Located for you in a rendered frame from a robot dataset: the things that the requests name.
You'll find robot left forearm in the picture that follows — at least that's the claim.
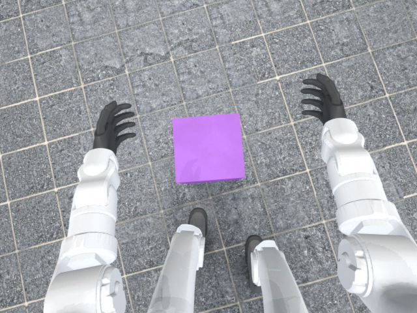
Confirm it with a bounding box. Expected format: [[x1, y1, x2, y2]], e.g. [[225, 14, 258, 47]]
[[44, 148, 121, 313]]

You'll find carton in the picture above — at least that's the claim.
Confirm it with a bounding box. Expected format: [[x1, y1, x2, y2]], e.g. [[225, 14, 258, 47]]
[[172, 113, 245, 184]]

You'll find robot left shin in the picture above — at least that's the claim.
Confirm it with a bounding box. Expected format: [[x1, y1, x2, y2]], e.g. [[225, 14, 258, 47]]
[[171, 224, 203, 242]]

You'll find robot right forearm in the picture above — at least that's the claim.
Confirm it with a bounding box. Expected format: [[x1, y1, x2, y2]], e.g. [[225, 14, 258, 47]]
[[321, 118, 417, 246]]

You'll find robot right upper arm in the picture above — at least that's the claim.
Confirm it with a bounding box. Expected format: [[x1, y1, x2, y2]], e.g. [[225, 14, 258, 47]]
[[337, 233, 417, 313]]

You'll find robot left thigh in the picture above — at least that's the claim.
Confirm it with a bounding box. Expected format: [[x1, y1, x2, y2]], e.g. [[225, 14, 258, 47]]
[[147, 230, 205, 313]]

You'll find robot left upper arm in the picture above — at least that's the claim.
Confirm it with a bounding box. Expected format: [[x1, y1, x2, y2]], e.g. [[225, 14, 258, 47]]
[[45, 264, 126, 313]]

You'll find robot right hand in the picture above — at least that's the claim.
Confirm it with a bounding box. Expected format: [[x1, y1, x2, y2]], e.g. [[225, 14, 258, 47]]
[[300, 73, 347, 126]]

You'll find robot left hand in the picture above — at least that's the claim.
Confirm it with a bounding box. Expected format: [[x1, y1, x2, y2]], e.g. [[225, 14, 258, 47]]
[[93, 100, 136, 156]]

